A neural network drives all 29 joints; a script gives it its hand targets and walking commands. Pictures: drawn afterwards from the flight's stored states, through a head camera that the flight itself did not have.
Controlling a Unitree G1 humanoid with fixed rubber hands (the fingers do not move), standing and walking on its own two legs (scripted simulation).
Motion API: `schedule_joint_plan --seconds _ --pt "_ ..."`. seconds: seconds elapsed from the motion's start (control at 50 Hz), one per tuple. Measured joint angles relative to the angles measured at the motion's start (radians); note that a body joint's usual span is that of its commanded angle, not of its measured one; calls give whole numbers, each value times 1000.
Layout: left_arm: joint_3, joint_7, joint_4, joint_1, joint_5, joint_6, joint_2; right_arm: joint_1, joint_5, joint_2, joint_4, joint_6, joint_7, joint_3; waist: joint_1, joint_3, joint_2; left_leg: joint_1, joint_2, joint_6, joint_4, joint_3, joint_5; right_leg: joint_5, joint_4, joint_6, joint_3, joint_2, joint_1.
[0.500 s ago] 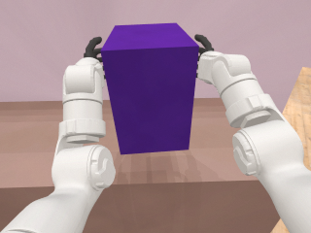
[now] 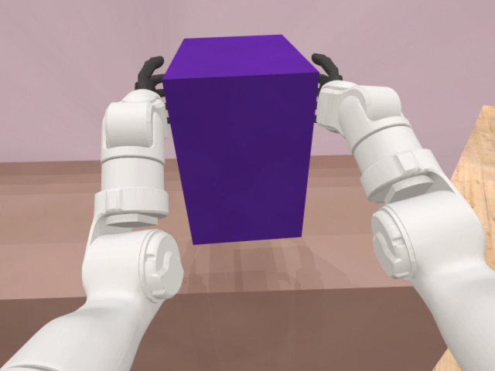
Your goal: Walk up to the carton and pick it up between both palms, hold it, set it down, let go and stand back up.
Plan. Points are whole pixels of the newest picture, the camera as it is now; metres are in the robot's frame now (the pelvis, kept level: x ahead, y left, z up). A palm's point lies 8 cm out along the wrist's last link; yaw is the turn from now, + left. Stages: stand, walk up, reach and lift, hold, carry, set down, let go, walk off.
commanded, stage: hold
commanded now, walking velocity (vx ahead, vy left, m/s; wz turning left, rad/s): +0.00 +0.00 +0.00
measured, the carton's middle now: (240, 133) +0.39 +0.01 +0.28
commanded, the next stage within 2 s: none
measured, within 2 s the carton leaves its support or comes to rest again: neither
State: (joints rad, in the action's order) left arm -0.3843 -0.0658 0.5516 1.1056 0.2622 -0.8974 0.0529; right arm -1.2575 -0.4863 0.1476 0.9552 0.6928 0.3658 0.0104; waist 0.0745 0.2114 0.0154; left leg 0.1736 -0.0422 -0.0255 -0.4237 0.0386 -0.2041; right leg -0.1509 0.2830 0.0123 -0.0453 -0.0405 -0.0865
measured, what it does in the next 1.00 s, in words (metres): stands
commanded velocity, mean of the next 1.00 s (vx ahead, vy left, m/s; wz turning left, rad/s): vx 0.00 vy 0.00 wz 0.00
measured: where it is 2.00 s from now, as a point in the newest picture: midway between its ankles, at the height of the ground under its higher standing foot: outside the picture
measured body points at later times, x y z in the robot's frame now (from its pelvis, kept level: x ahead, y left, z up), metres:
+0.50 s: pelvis +0.00 +0.00 +0.00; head -0.10 +0.01 +0.44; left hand +0.38 +0.14 +0.33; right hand +0.38 -0.12 +0.33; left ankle +0.02 +0.13 -0.75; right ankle +0.00 -0.11 -0.75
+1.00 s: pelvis +0.00 +0.00 +0.00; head -0.10 +0.01 +0.44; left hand +0.38 +0.14 +0.33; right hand +0.38 -0.12 +0.33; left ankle +0.02 +0.13 -0.75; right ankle +0.00 -0.11 -0.75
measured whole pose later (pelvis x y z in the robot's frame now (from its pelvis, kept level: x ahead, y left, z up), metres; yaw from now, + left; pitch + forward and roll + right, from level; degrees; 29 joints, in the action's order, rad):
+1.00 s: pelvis +0.00 +0.00 +0.00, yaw +0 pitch -3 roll -2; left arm -0.41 -0.06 0.56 1.12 0.27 -0.90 0.05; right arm -1.26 -0.48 0.15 0.96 0.71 0.36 0.01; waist 0.07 0.21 0.02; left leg 0.16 -0.04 -0.02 -0.42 0.03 -0.20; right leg -0.15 0.29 0.01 -0.04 -0.04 -0.08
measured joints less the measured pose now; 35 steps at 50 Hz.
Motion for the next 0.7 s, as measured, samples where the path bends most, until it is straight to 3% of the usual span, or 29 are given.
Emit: schedule_joint_plan --seconds 0.7 --pt "-4 1 -15 -13 -3 -9 -2 16 6 -6 -23 15 4 2 0 3 -2 -7 0 -1 0 1 -4 -7 6 1 1 -1 4"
